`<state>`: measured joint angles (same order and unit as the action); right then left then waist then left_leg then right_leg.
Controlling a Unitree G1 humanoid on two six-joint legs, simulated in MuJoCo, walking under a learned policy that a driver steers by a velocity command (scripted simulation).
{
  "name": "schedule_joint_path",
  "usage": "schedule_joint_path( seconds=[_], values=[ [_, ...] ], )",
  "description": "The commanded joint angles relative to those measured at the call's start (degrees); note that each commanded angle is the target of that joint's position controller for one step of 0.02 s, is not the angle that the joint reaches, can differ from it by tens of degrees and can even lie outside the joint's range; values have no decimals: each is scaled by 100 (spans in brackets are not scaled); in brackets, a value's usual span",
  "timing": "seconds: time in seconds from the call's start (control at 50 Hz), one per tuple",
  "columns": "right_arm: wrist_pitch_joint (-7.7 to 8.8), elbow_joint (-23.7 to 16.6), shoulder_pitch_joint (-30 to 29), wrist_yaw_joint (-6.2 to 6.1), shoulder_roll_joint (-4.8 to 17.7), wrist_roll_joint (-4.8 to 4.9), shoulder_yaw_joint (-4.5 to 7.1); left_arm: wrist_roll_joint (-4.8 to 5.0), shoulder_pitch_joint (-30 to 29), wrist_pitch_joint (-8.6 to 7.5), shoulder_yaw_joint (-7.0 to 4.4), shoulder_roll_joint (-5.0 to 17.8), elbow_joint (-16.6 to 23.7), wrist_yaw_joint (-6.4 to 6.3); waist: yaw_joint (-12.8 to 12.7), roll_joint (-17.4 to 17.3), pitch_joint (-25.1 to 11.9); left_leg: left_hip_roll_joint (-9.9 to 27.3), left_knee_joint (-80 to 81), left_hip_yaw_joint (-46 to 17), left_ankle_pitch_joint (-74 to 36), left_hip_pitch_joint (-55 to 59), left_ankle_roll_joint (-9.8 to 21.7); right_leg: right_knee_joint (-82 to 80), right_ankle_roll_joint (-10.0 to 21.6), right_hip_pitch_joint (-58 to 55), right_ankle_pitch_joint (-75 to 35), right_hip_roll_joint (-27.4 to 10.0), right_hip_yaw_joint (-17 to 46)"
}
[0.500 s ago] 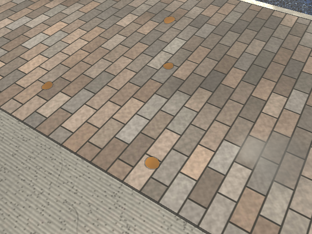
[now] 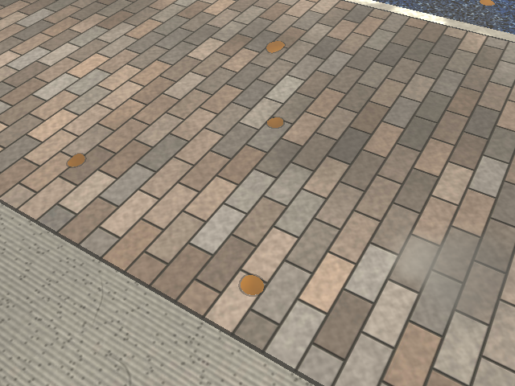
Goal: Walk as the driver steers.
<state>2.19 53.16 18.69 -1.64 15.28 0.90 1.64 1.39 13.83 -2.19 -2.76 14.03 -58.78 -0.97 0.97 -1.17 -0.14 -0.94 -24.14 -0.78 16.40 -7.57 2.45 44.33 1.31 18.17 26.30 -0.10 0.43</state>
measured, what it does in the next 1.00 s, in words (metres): walks ahead, turning left: right foot, then left foot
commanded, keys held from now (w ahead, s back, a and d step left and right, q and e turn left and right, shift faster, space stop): w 0.14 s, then w+q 0.76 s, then w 0.10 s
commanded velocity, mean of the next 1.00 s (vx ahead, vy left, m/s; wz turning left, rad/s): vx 0.45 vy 0.00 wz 0.36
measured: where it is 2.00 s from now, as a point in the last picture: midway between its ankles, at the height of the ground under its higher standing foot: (184, 243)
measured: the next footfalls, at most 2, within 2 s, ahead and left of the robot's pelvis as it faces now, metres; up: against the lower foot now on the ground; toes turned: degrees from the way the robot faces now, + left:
right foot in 0.12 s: +0.08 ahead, -0.14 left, +0.00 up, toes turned +0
left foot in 0.60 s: +0.42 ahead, +0.11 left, +0.00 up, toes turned +14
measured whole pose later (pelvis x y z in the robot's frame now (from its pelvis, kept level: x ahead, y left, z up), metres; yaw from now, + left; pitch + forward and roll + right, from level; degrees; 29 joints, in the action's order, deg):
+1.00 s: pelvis +0.48 +0.04 +0.00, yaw +25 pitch +2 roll +1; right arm 3.1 44.2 19.7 -0.4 16.4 1.4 3.8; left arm -0.2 2.4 -6.7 -1.5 16.3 -40.6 0.3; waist 4.9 2.5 1.4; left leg -7.3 -21.6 -9.1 16.9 -6.0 4.7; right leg 30.5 -2.8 34.5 -4.8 -3.1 5.3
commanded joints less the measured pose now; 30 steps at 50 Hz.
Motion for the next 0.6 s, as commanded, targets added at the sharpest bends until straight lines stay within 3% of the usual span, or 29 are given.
schedule_joint_path(
  seconds=[0.02, 0.06, 0.08, 0.1, 0.12, 0.14, 0.16, 0.18, 0.22, 0.26, 0.34, 0.42, 0.48, 0.52, 0.56, 0.58, 0.6],
  values=[
    [91, -358, -277, -2, 1064, 97, 259, 17, -526, -288, -69, 440, 384, 106, -25, -509, 597, 1463, 1625, -1644, 1126, -194, 872, -713, 72, 544, -266, -248, -67],
    [26, -342, -354, 16, 1103, 146, 273, -8, 45, -317, -93, 374, 105, 143, -318, -472, 343, 1096, 1218, -1027, 898, -867, 756, -1642, -29, -883, -1442, 97, -499],
    [11, -330, -300, 32, 992, 118, 238, -6, 456, -287, -135, 418, -75, 135, -459, -383, 225, 954, 900, -904, 967, -1225, 686, -1751, -83, -1520, -1569, 254, -580],
    [29, -352, -347, 57, 757, 81, 155, 20, 867, -262, -172, 491, -194, 112, -649, -204, 142, 778, 333, -705, 897, -1625, 529, -1925, -28, -2086, -1381, 111, -319],
    [73, -476, -510, 120, 296, -13, 8, 5, 1424, -267, -243, 843, -245, 52, -864, 832, -7, 284, -1488, -82, 756, -2303, 134, -2682, 323, -2636, -477, -978, 1281],
    [196, -790, -573, 103, 140, 17, -18, -52, 1871, -308, -371, 1604, -271, 114, -850, 1865, -106, -276, -3034, 37, 1603, -3504, -17, -3496, 1272, -2989, 709, -2166, 3764],
    [274, -781, -605, 88, 540, 201, 67, -124, 1461, -403, -271, 1284, -199, 146, -690, 1112, 258, 96, -4022, -568, 1561, -3978, 102, -3645, 1551, -2567, 1576, -2428, 4075],
    [325, -758, -595, 122, 712, 292, 109, -111, 999, -477, -169, 924, -14, 155, -523, 848, 644, 311, -4245, -799, 911, -4266, 242, -3667, 1297, -2361, 1430, -2170, 3426],
    [347, -623, -533, 153, 731, 165, 166, -98, 497, -505, -66, 678, 149, 180, -297, 687, 702, 540, -3956, -833, -27, -4124, 264, -3697, 804, -2176, -129, -1689, 2113],
    [295, -566, -521, 233, 591, 105, 176, -180, 609, -468, -3, 507, 121, 153, -283, 762, 557, 561, -3720, -692, -675, -3734, 158, -3682, 546, -2005, -1570, -1302, 1033],
    [191, -841, -1015, 270, 323, 79, 112, -253, 736, -449, -4, 673, 117, 45, -347, 499, 650, 481, -2888, -459, -1472, -3679, -129, -3841, 644, -1617, -2812, -1155, 93],
    [196, -1251, -1859, 373, 117, 35, -4, -187, 915, -437, 8, 802, 136, -42, -557, 435, 822, 469, -1606, 132, -2174, -3191, -118, -4016, 595, -1470, -3100, -1159, -523],
    [215, -1506, -2204, 506, 118, 54, -22, -128, 1124, -335, -16, 876, 101, -46, -551, 372, 899, 398, -1138, 323, -1902, -3250, 102, -3707, 577, -2102, -3840, -1383, -750],
    [226, -1612, -2118, 589, 260, 58, 46, -132, 994, -241, -59, 1024, 206, -69, -320, 515, 636, 162, -1060, 577, -1433, -2888, 331, -3079, 493, -2514, -5697, -1489, -927],
    [183, -1494, -1318, 621, 583, 75, 225, -180, 858, -115, -117, 1175, 359, -131, 190, 773, -20, -230, -1203, 821, -919, -1874, 583, -1731, 399, -2698, -7610, -1523, -1063],
    [158, -1277, -437, 583, 878, 92, 395, -190, 757, -60, -130, 1216, 456, -148, 643, 718, -531, -411, -967, 775, -1050, -624, 774, -555, 302, -2264, -7609, -1407, -1114],
    [84, -1097, 426, 463, 1257, 85, 573, -220, 765, -96, -96, 1184, 612, -151, 1020, 260, -1027, 99, -743, -261, -802, 1114, 1043, 1056, 129, -911, -6041, -1147, -1087]
  ],
)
